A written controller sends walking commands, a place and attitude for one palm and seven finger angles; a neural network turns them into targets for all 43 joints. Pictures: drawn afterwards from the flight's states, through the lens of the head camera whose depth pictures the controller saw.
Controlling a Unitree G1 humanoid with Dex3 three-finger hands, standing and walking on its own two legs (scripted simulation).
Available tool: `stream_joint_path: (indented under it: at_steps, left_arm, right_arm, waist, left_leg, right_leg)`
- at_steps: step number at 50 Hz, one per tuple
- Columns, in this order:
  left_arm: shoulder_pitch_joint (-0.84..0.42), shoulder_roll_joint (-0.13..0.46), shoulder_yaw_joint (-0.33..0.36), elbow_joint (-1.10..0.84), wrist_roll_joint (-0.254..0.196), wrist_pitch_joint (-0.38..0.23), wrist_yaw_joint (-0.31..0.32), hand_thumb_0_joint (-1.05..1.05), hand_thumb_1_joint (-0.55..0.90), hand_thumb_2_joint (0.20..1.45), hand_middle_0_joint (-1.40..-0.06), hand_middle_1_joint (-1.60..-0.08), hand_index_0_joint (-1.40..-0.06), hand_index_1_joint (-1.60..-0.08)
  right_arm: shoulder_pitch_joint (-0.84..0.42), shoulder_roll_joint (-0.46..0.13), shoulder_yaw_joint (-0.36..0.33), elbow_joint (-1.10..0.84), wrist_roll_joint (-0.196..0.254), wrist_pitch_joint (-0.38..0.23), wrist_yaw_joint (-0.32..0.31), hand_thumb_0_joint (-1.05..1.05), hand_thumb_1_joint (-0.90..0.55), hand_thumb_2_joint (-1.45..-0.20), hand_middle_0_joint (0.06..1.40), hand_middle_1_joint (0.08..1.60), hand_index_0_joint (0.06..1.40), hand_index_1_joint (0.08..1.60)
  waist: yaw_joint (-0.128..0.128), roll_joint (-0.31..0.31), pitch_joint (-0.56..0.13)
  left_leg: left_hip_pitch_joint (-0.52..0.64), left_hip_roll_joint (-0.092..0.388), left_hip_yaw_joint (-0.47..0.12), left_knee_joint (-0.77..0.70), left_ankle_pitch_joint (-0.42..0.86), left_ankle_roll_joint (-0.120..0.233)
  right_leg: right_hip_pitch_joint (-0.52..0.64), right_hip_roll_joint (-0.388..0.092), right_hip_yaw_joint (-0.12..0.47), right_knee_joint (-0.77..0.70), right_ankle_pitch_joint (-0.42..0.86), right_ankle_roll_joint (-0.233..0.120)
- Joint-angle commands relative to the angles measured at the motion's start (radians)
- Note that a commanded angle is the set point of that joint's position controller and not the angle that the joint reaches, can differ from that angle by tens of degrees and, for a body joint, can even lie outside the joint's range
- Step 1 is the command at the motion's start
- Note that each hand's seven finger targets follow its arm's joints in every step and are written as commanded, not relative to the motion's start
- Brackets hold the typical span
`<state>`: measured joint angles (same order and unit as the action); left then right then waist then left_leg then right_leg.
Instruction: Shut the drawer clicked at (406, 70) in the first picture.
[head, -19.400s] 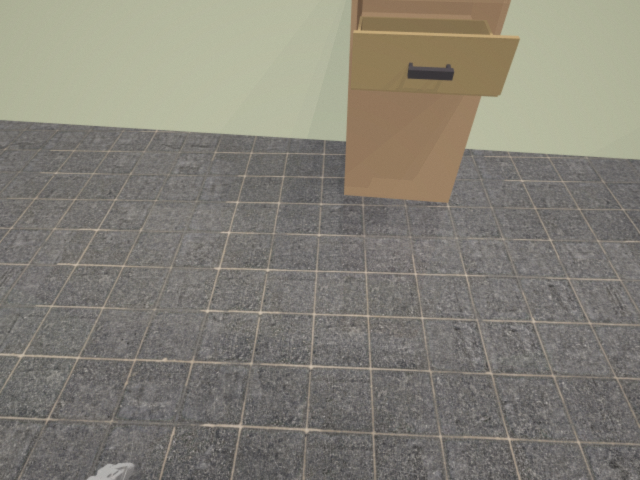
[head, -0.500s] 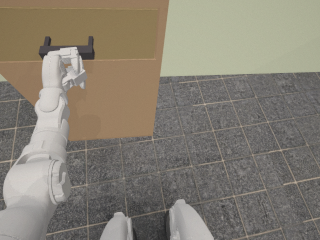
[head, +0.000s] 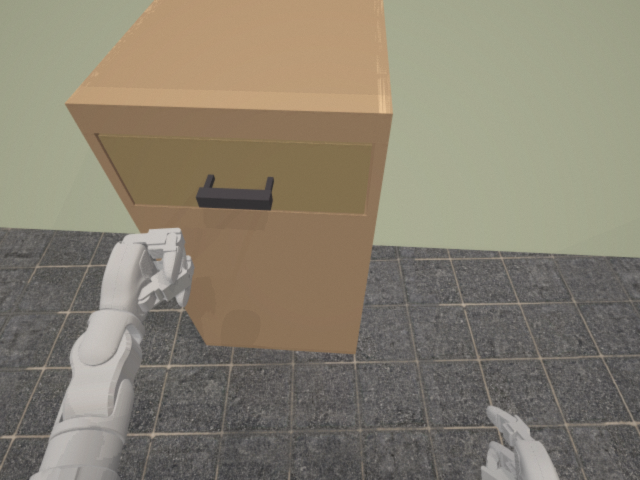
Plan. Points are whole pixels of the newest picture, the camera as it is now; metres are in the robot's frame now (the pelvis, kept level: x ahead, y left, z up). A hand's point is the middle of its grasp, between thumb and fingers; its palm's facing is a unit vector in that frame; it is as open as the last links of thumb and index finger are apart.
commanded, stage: draw the hand back to the body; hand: left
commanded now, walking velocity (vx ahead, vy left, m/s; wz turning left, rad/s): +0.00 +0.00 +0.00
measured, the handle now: (237, 189) +0.56 +0.16 +0.01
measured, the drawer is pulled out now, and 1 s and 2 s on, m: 0.00 0.00 0.00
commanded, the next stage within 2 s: step back with the hand held close in 0.84 s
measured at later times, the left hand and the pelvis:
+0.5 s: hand (77, 337) +0.22 +0.22 +0.16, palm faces +0.33 -0.88 -0.34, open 3.3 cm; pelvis +0.01 +0.00 +0.03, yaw +0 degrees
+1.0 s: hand (9, 390) +0.17 +0.24 +0.19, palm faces +0.41 -0.83 -0.38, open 3.3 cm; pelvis -0.01 +0.00 +0.03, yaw +0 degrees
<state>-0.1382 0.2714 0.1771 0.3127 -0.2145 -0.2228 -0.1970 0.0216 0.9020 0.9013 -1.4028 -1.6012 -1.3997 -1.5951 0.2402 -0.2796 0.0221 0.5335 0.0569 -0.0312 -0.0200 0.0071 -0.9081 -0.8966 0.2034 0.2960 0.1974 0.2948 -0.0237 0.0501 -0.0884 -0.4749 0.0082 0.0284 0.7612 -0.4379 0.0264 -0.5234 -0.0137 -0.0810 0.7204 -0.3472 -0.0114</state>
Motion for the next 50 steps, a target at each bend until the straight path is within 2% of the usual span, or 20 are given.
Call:
stream_joint_path:
  at_steps: [1, 3, 5, 7, 8, 10, 13, 16, 20, 24, 29, 31, 33, 36, 38, 40, 44, 48, 49, 50]
  left_arm:
    - [-0.149, 0.155, -0.015, -0.371, 0.098, 0.030, 0.183, 0.000, 0.900, 0.900, -1.400, -1.600, -1.400, -1.600]
    - [-0.084, 0.181, 0.018, -0.405, 0.117, 0.065, 0.236, 0.000, 0.900, 0.900, -1.400, -1.600, -1.400, -1.600]
    - [-0.068, 0.192, 0.022, -0.461, 0.129, 0.085, 0.262, 0.000, 0.900, 0.900, -1.400, -1.600, -1.400, -1.600]
    - [-0.030, 0.184, 0.028, -0.513, 0.139, 0.097, 0.280, 0.000, 0.900, 0.900, -1.400, -1.600, -1.400, -1.600]
    - [-0.005, 0.174, 0.019, -0.545, 0.143, 0.103, 0.285, 0.000, 0.900, 0.900, -1.400, -1.600, -1.400, -1.600]
    - [0.043, 0.188, 0.034, -0.592, 0.147, 0.109, 0.294, 0.000, 0.900, 0.900, -1.400, -1.600, -1.400, -1.600]
    - [0.128, 0.167, 0.029, -0.673, 0.151, 0.112, 0.299, 0.000, 0.900, 0.900, -1.400, -1.600, -1.400, -1.600]
    - [0.245, 0.166, 0.049, -0.713, 0.151, 0.121, 0.300, 0.000, 0.900, 0.900, -1.400, -1.600, -1.400, -1.600]
    - [0.334, 0.194, 0.101, -0.781, 0.152, 0.118, 0.304, 0.000, 0.900, 0.900, -1.400, -1.600, -1.400, -1.600]
    - [0.412, 0.208, 0.144, -0.876, 0.152, 0.103, 0.310, 0.000, 0.900, 0.900, -1.400, -1.600, -1.400, -1.600]
    - [0.538, 0.225, 0.194, -0.963, 0.149, 0.085, 0.316, 0.000, 0.900, 0.900, -1.400, -1.600, -1.400, -1.600]
    - [0.575, 0.229, 0.209, -0.990, 0.150, 0.081, 0.317, 0.000, 0.900, 0.900, -1.400, -1.600, -1.400, -1.600]
    - [0.614, 0.239, 0.235, -1.012, 0.150, 0.070, 0.320, 0.000, 0.900, 0.900, -1.400, -1.600, -1.400, -1.600]
    - [0.591, 0.190, 0.190, -0.947, 0.153, 0.076, 0.316, 0.000, 0.900, 0.900, -1.400, -1.600, -1.400, -1.600]
    - [0.567, 0.202, 0.198, -0.945, 0.156, 0.070, 0.321, 0.000, 0.900, 0.900, -1.400, -1.600, -1.400, -1.600]
    - [0.558, 0.205, 0.198, -0.953, 0.157, 0.066, 0.322, 0.000, 0.900, 0.900, -1.400, -1.600, -1.400, -1.600]
    - [0.562, 0.219, 0.212, -0.983, 0.160, 0.056, 0.328, 0.000, 0.900, 0.900, -1.400, -1.600, -1.400, -1.600]
    - [0.573, 0.218, 0.217, -0.978, 0.158, 0.058, 0.327, 0.000, 0.900, 0.900, -1.400, -1.600, -1.400, -1.600]
    - [0.432, 0.356, 0.370, -1.073, 0.157, 0.006, 0.334, 0.000, 0.900, 0.900, -1.400, -1.600, -1.400, -1.600]
    - [0.435, 0.360, 0.379, -1.040, 0.164, -0.015, 0.333, 0.000, 0.900, 0.900, -1.400, -1.600, -1.400, -1.600]
  right_arm:
    - [-0.080, -0.085, -0.037, -0.133, -0.007, -0.032, -0.038, 0.000, -0.900, -0.900, 0.200, 0.300, 0.200, 0.300]
    - [-0.093, -0.079, -0.031, -0.124, -0.009, -0.022, -0.051, 0.000, -0.900, -0.900, 0.200, 0.300, 0.200, 0.300]
    - [-0.118, -0.077, -0.023, -0.116, -0.015, -0.021, -0.060, 0.000, -0.900, -0.900, 0.200, 0.300, 0.200, 0.300]
    - [-0.126, -0.065, -0.016, -0.113, -0.022, -0.026, -0.064, 0.000, -0.900, -0.900, 0.200, 0.300, 0.200, 0.300]
    - [-0.135, -0.062, -0.013, -0.113, -0.025, -0.030, -0.064, 0.000, -0.900, -0.900, 0.200, 0.300, 0.200, 0.300]
    - [-0.142, -0.063, -0.011, -0.104, -0.032, -0.040, -0.064, 0.000, -0.900, -0.900, 0.200, 0.300, 0.200, 0.300]
    - [-0.148, -0.055, -0.009, -0.104, -0.038, -0.056, -0.057, 0.000, -0.900, -0.900, 0.200, 0.300, 0.200, 0.300]
    - [-0.153, -0.054, -0.010, -0.096, -0.046, -0.064, -0.048, 0.000, -0.900, -0.900, 0.200, 0.300, 0.200, 0.300]
    - [-0.169, -0.056, -0.016, -0.090, -0.053, -0.073, -0.046, 0.000, -0.900, -0.900, 0.200, 0.300, 0.200, 0.300]
    - [-0.169, -0.048, -0.021, -0.093, -0.054, -0.089, -0.044, 0.000, -0.900, -0.900, 0.200, 0.300, 0.200, 0.300]
    - [-0.172, -0.043, -0.027, -0.091, -0.053, -0.118, -0.043, 0.000, -0.900, -0.900, 0.200, 0.300, 0.200, 0.300]
    - [-0.170, -0.044, -0.028, -0.090, -0.051, -0.128, -0.045, 0.000, -0.900, -0.900, 0.200, 0.300, 0.200, 0.300]
    - [-0.170, -0.041, -0.033, -0.087, -0.050, -0.140, -0.047, 0.000, -0.900, -0.900, 0.200, 0.300, 0.200, 0.300]
    - [-0.161, -0.049, -0.035, -0.074, -0.050, -0.146, -0.052, 0.000, -0.900, -0.900, 0.200, 0.300, 0.200, 0.300]
    - [-0.159, -0.052, -0.038, -0.071, -0.051, -0.148, -0.057, 0.000, -0.900, -0.900, 0.200, 0.300, 0.200, 0.300]
    - [-0.160, -0.053, -0.037, -0.069, -0.052, -0.155, -0.060, 0.000, -0.900, -0.900, 0.200, 0.300, 0.200, 0.300]
    - [-0.165, -0.045, -0.035, -0.068, -0.055, -0.170, -0.062, 0.000, -0.900, -0.900, 0.200, 0.300, 0.200, 0.300]
    - [-0.170, -0.040, -0.031, -0.064, -0.056, -0.178, -0.061, 0.000, -0.900, -0.900, 0.200, 0.300, 0.200, 0.300]
    - [-0.146, -0.068, -0.037, -0.096, -0.054, -0.152, -0.054, 0.000, -0.900, -0.900, 0.200, 0.300, 0.200, 0.300]
    - [-0.139, -0.052, -0.035, -0.080, -0.056, -0.139, -0.057, 0.000, -0.900, -0.900, 0.200, 0.300, 0.200, 0.300]
  waist:
    - [0.011, -0.032, -0.165]
    - [0.022, -0.041, -0.160]
    - [0.028, -0.044, -0.128]
    - [0.034, -0.028, -0.130]
    - [0.037, 0.006, -0.125]
    - [0.043, -0.008, -0.102]
    - [0.047, 0.007, -0.096]
    - [0.055, -0.012, -0.051]
    - [0.065, -0.032, -0.010]
    - [0.072, -0.015, -0.018]
    - [0.083, -0.002, 0.017]
    - [0.085, 0.023, 0.034]
    - [0.090, 0.014, 0.047]
    - [0.072, -0.038, 0.126]
    - [0.074, -0.047, 0.110]
    - [0.078, -0.019, 0.104]
    - [0.086, -0.001, 0.063]
    - [0.089, 0.007, 0.087]
    - [0.043, -0.023, 0.166]
    - [0.040, -0.034, 0.168]
  left_leg:
    - [0.168, 0.007, -0.032, -0.218, 0.336, 0.000]
    - [0.203, 0.011, -0.029, -0.250, 0.355, 0.001]
    - [0.228, 0.011, -0.025, -0.281, 0.358, 0.004]
    - [0.282, 0.008, -0.022, -0.309, 0.395, 0.005]
    - [0.308, 0.008, -0.019, -0.321, 0.406, 0.004]
    - [0.329, 0.010, -0.022, -0.341, 0.437, 0.004]
    - [0.381, 0.013, -0.025, -0.364, 0.504, 0.000]
    - [0.386, 0.015, -0.021, -0.377, 0.536, -0.001]
    - [0.373, 0.015, -0.020, -0.391, 0.487, 0.001]
    - [0.379, 0.014, -0.022, -0.393, 0.472, 0.003]
    - [0.358, 0.017, -0.025, -0.394, 0.437, 0.000]
    - [0.356, 0.019, -0.024, -0.393, 0.422, -0.002]
    - [0.351, 0.022, -0.024, -0.392, 0.401, -0.002]
    - [0.332, 0.024, -0.024, -0.402, 0.321, 0.004]
    - [0.334, 0.020, -0.025, -0.400, 0.288, 0.011]
    - [0.336, 0.017, -0.026, -0.401, 0.275, 0.011]
    - [0.347, 0.014, -0.025, -0.401, 0.295, 0.010]
    - [0.338, 0.014, -0.026, -0.405, 0.304, 0.005]
    - [0.244, 0.027, -0.042, -0.384, 0.211, 0.026]
    - [0.245, 0.021, -0.057, -0.368, 0.183, 0.025]
  right_leg:
    - [0.267, -0.001, 0.057, -0.166, 0.280, -0.015]
    - [0.326, -0.004, 0.056, -0.193, 0.304, -0.016]
    - [0.363, -0.004, 0.058, -0.227, 0.307, -0.016]
    - [0.398, -0.005, 0.055, -0.248, 0.338, -0.016]
    - [0.406, -0.006, 0.056, -0.263, 0.345, -0.016]
    - [0.432, -0.002, 0.052, -0.287, 0.360, -0.017]
    - [0.460, -0.001, 0.046, -0.306, 0.396, -0.016]
    - [0.477, 0.000, 0.046, -0.326, 0.420, -0.014]
    - [0.481, 0.003, 0.047, -0.345, 0.383, -0.013]
    - [0.488, -0.001, 0.048, -0.344, 0.367, -0.011]
    - [0.475, 0.001, 0.051, -0.348, 0.331, -0.011]
    - [0.466, 0.003, 0.057, -0.353, 0.313, -0.013]
    - [0.452, 0.004, 0.056, -0.355, 0.293, -0.012]
    - [0.399, 0.004, 0.059, -0.378, 0.210, -0.008]
    - [0.397, 0.001, 0.061, -0.384, 0.169, -0.007]
    - [0.404, 0.000, 0.067, -0.390, 0.154, -0.011]
    - [0.431, -0.004, 0.070, -0.378, 0.180, -0.012]
    - [0.436, 0.000, 0.073, -0.383, 0.193, -0.015]
    - [0.349, -0.054, 0.215, -0.450, 0.202, -0.018]
    - [0.334, -0.081, 0.232, -0.475, 0.175, -0.029]
